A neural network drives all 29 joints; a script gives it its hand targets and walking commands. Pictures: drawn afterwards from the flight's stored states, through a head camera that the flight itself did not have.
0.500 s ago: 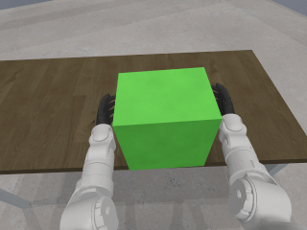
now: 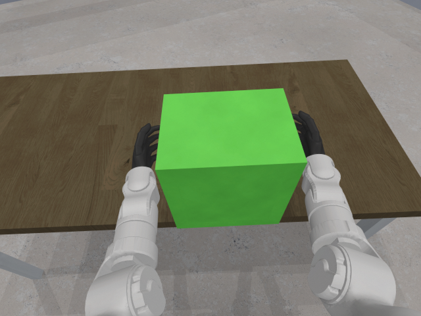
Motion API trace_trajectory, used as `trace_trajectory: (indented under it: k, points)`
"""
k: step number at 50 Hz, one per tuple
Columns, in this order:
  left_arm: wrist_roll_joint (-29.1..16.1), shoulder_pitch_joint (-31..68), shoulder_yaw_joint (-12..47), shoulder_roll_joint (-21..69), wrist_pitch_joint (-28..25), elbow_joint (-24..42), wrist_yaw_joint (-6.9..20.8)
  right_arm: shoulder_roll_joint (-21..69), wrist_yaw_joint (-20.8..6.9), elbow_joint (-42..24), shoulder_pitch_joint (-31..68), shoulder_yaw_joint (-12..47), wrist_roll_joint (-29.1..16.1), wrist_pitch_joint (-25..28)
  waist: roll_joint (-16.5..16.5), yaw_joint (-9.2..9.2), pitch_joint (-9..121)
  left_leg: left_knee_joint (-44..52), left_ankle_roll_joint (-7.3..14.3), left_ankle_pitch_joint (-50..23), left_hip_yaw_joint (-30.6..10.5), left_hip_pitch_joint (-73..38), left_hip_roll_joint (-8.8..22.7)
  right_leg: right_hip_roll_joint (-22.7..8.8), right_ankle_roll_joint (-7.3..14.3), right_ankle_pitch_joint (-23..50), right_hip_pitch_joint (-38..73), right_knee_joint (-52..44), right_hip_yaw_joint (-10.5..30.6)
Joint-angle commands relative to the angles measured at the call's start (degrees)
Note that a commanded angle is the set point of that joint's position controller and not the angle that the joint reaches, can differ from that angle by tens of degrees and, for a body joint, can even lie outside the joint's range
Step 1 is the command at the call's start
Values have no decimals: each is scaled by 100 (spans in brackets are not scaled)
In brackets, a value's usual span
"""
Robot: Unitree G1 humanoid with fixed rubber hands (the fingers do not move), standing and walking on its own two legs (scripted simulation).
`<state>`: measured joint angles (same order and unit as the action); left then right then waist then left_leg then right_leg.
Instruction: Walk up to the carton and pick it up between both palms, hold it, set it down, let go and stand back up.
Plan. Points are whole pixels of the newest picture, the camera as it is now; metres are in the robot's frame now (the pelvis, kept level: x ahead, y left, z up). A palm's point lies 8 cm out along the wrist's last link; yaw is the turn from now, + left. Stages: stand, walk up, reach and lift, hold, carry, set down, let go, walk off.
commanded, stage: set down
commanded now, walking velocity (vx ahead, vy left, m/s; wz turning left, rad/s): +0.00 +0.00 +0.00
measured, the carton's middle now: (225, 164) +0.43 +0.00 +0.01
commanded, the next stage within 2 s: none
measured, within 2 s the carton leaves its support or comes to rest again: rests again in 1.40 s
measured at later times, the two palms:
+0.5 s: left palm (144, 165) +0.39 +0.17 +0.06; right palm (311, 151) +0.42 -0.16 +0.07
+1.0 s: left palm (142, 168) +0.40 +0.18 +0.04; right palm (327, 160) +0.42 -0.20 +0.05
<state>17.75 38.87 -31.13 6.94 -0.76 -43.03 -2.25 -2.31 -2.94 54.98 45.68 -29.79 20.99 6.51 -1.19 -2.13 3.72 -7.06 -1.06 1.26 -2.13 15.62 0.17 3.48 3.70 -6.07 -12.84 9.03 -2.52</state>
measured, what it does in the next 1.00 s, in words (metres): stands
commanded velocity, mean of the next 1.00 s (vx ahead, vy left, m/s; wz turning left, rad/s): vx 0.00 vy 0.00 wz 0.00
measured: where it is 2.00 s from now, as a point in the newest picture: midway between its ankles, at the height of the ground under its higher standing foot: outside the picture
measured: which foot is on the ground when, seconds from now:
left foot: down 0.00-1.00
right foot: down 0.00-1.00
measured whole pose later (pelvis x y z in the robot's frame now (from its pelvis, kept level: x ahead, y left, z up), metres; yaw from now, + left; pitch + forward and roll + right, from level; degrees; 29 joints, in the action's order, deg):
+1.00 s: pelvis -0.01 +0.01 -0.01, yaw -3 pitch +18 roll +1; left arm -9.2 37.5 -8.3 -5.4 3.6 -46.4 -9.9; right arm -19.6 0.6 62.5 47.6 7.6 -18.8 4.3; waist -1.3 -3.0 10.7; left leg -15.7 -0.2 4.1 1.0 30.2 -0.4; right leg 2.9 2.8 -9.2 -29.4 20.2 0.9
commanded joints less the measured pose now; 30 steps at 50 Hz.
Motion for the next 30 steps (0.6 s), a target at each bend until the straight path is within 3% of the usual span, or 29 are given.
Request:
trace_trajectory:
  k: [1, 30]
  points:
    - [93, 3562, 1497, 1837, -384, 576, 479, 2506, -649, -458, 3094, 1369, 207, 294, 480, -48, 3188, -168, 287, -910, 87, -808, -62, -265, -862, 3371, 2082, 639, 18]
    - [460, 2688, 1065, 1693, -278, 565, 660, 2290, -710, -673, 2354, 891, 516, 69, 423, -23, 2471, -102, 229, -734, 125, -850, -92, -298, -887, 2869, 1694, 502, -10]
